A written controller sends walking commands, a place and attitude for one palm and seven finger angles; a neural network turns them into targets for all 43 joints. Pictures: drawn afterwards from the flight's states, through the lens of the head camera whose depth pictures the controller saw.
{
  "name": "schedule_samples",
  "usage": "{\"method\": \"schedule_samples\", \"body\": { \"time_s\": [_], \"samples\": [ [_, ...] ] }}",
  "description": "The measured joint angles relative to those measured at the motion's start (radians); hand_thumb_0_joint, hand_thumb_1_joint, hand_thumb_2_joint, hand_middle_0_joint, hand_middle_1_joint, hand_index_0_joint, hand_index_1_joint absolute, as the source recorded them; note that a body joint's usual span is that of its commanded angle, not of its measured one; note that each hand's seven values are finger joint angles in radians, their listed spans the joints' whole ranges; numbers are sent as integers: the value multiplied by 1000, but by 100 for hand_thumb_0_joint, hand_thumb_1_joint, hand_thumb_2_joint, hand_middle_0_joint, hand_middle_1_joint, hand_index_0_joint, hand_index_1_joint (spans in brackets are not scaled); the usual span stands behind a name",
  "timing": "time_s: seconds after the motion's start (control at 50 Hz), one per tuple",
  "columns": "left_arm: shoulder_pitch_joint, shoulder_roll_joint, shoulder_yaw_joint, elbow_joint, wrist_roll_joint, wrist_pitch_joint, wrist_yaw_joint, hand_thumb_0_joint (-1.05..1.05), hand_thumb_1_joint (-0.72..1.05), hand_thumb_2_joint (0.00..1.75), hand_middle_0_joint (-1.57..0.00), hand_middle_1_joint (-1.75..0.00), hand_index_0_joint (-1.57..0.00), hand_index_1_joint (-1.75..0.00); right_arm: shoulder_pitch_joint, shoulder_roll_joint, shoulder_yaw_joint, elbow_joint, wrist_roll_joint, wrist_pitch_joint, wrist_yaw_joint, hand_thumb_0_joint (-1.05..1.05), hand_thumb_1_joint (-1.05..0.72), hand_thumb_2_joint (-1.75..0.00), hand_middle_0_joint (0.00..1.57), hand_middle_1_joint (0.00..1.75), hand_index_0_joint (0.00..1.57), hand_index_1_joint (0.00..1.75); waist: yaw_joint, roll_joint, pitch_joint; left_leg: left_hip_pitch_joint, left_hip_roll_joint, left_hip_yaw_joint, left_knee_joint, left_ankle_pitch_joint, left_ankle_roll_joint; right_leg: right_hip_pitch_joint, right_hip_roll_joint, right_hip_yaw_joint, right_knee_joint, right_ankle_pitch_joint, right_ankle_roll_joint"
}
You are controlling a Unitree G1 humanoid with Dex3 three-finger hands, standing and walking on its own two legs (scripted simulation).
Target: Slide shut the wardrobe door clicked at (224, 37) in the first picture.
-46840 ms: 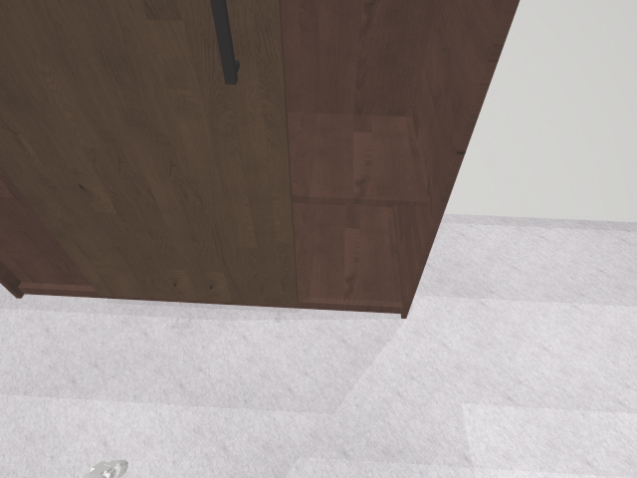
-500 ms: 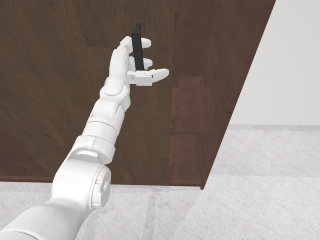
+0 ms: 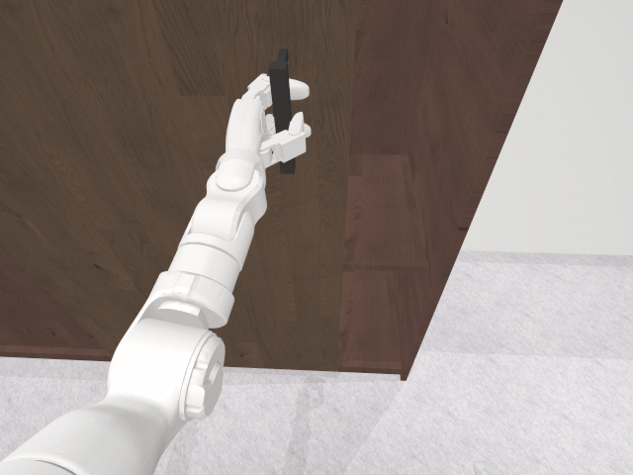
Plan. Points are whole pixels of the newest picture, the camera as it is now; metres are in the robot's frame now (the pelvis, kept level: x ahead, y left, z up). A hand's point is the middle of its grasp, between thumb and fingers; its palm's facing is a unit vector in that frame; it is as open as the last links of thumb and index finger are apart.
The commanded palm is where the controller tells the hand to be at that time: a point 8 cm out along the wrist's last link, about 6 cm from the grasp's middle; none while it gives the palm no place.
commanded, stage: grip the handle and tug to test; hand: left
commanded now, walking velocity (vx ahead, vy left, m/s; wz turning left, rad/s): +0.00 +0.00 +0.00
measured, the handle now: (285, 114) +0.51 +0.05 +0.21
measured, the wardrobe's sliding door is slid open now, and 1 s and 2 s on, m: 0.20 0.20 0.20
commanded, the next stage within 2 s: tug the door sideways, standing still in 0.54 s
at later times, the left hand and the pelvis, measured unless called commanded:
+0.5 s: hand (297, 140) +0.45 +0.03 +0.21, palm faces -0.08 -1.00 +0.02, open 5.9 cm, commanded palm +0.40 +0.09 +0.21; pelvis +0.02 +0.00 +0.00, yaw -2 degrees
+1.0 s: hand (299, 137) +0.46 +0.03 +0.21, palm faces -0.02 -1.00 -0.02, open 5.7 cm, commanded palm +0.43 +0.05 +0.21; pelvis +0.04 +0.00 +0.00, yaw +3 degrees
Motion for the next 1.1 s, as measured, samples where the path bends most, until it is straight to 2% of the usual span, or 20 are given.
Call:
{"method": "schedule_samples", "body": {
  "time_s": [0.2, 0.34, 0.54, 0.7, 0.82, 0.9, 1.1],
  "samples": [
    [36, -2, -4, -58, -3, 28, 3, 1, 75, 81, -38, -139, -35, -137, -7, 4, -3, -7, -1, 4, 5, 1, -90, -90, 20, 30, 20, 30, 2, 5, -3, 15, 3, 4, -8, -3, -1, 10, 4, 3, -3, -4, -1],
    [112, -1, 0, -166, -11, 56, -8, 1, 77, 79, -34, -140, -32, -136, -22, 3, -4, -29, 3, 15, 13, 1, -90, -90, 20, 30, 20, 30, -1, 15, -7, 39, 10, 15, -25, -8, -3, 27, 13, 12, -13, -9, -1],
    [240, -9, -2, -378, -14, 139, -28, 1, 77, 78, -29, -139, -29, -129, -67, 2, -5, -74, 8, 66, 22, 1, -90, -90, 20, 30, 20, 30, -3, 18, -11, 79, 19, 25, -44, -11, -3, 62, 24, 21, -31, -22, -3],
    [324, -19, -28, -518, -17, 209, -18, 1, 77, 78, -29, -137, -29, -127, -98, 4, -6, -106, 7, 104, 30, 1, -90, -90, 20, 30, 20, 30, 5, 13, -20, 96, 14, 23, -31, -1, -1, 92, 20, 23, -39, -42, -5],
    [264, -60, -90, -493, -2, 239, 22, 1, 75, 82, -34, -137, -32, -131, -114, -3, -14, -75, 2, 100, 21, 1, -90, -90, 20, 30, 20, 30, 35, 13, -9, 83, 15, -18, -5, -27, 0, 98, 13, -20, -19, -69, -6],
    [208, -83, -118, -432, 3, 234, 45, 1, 74, 84, -38, -138, -35, -135, -121, 2, -17, -53, -5, 98, 21, 1, -90, -90, 20, 30, 20, 30, 50, 7, -7, 62, 9, -38, 9, -32, -2, 85, 2, -44, 1, -80, -6],
    [102, -93, -145, -259, 3, 157, 86, 0, 75, 83, -38, -138, -32, -139, -101, 32, -7, -32, -12, 73, 39, 1, -90, -90, 20, 30, 20, 30, 49, 9, -4, 29, 0, -56, 31, -49, -3, 53, -13, -63, 39, -82, -1]
  ]
}}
